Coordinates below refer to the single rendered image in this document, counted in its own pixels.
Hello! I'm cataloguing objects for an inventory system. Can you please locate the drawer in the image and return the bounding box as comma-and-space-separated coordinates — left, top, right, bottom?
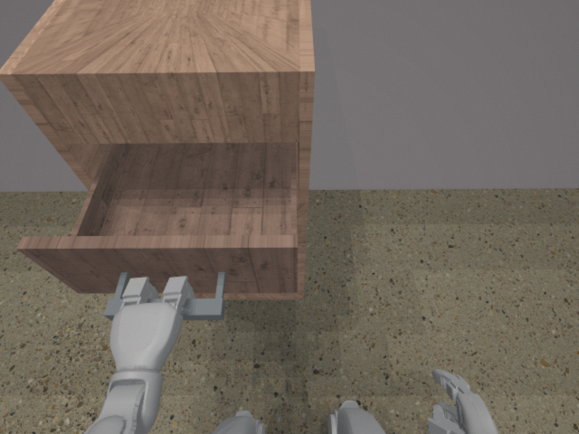
16, 142, 298, 294

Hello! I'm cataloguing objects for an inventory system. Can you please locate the robot left forearm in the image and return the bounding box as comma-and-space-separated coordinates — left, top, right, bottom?
83, 368, 164, 434

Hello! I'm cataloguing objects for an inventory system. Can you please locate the handle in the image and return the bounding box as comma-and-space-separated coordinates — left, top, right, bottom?
104, 272, 226, 321

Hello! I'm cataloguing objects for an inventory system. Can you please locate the right robot hand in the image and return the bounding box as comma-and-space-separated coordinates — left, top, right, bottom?
428, 369, 498, 434

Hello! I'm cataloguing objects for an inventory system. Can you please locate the cabinet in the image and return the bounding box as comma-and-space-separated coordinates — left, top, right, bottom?
0, 0, 315, 300

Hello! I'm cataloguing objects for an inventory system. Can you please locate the left robot thigh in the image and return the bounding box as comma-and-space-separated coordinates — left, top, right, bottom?
211, 416, 265, 434

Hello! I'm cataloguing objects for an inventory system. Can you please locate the robot thigh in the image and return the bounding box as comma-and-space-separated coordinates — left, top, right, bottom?
328, 408, 386, 434
211, 416, 265, 434

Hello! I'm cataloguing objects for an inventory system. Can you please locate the right robot thigh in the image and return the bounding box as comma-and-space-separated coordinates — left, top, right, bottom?
328, 408, 386, 434

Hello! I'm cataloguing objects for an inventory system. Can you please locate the left robot hand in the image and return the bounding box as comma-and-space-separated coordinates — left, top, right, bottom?
110, 276, 195, 372

